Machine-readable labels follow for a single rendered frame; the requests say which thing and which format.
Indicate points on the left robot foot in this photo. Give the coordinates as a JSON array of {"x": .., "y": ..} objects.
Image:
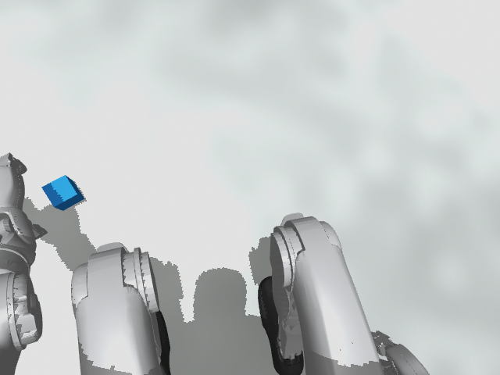
[{"x": 165, "y": 344}]

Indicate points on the right robot hand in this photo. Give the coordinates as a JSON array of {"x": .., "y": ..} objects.
[{"x": 400, "y": 361}]

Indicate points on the cube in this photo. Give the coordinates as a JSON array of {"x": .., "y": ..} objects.
[{"x": 63, "y": 193}]

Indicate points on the left robot arm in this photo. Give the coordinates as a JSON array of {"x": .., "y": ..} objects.
[{"x": 20, "y": 310}]

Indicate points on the left robot hand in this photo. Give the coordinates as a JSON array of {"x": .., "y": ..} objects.
[{"x": 12, "y": 189}]

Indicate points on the right robot foot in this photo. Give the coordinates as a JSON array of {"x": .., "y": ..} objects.
[{"x": 269, "y": 319}]

